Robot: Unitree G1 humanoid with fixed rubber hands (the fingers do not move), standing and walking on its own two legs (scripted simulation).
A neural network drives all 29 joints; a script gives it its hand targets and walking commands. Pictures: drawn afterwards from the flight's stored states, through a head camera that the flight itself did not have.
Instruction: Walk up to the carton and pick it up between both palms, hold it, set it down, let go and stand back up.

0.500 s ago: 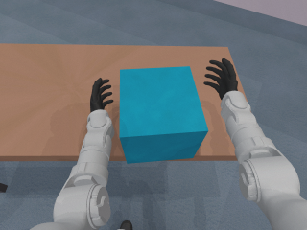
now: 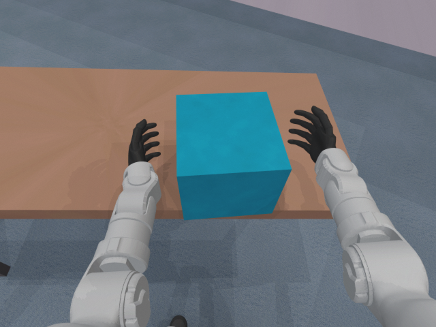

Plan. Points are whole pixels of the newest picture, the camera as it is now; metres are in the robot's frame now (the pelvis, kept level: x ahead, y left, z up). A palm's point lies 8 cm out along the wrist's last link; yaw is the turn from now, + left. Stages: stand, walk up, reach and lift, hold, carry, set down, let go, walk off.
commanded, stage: set down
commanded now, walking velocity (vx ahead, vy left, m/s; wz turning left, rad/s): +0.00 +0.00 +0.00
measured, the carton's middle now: (225, 155) +0.45 +0.02 +0.02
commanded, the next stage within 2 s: none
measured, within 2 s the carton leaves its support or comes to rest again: neither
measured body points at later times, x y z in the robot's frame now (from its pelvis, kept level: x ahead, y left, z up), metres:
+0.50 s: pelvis +0.01 +0.00 +0.01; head +0.02 +0.00 +0.46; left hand +0.34 +0.20 +0.05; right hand +0.38 -0.21 +0.06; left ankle +0.08 +0.15 -0.73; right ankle +0.04 -0.10 -0.73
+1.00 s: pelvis +0.01 -0.01 +0.01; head +0.00 +0.00 +0.46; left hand +0.29 +0.19 +0.04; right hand +0.32 -0.23 +0.05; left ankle +0.08 +0.15 -0.73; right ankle +0.04 -0.10 -0.73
